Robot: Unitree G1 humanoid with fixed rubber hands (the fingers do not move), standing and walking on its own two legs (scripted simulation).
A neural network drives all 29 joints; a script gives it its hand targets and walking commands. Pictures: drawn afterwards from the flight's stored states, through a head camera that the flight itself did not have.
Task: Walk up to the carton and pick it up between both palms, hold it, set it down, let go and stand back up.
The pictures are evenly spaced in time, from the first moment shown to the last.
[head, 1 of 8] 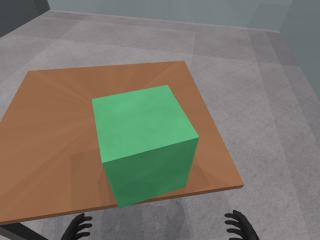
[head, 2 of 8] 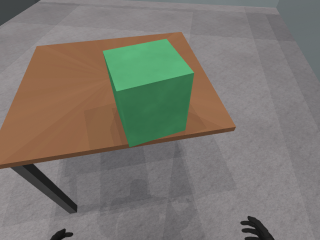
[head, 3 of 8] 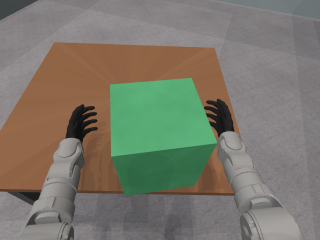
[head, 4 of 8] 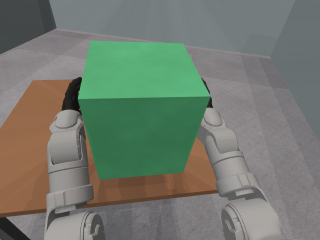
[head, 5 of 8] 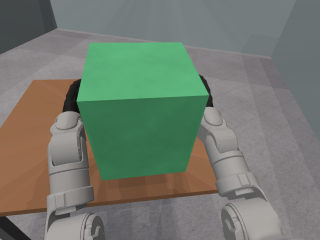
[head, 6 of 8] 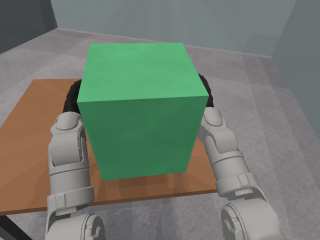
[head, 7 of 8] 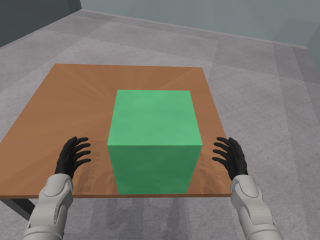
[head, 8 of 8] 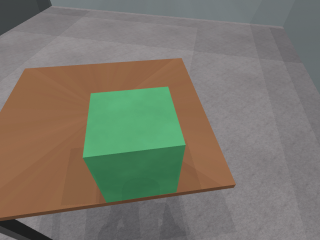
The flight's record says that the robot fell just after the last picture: no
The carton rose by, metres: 0.19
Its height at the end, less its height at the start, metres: +0.00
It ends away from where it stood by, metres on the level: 0.01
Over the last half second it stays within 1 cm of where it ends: yes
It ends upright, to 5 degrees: yes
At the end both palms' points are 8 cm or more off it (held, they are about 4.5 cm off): yes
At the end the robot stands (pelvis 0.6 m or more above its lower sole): yes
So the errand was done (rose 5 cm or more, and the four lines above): yes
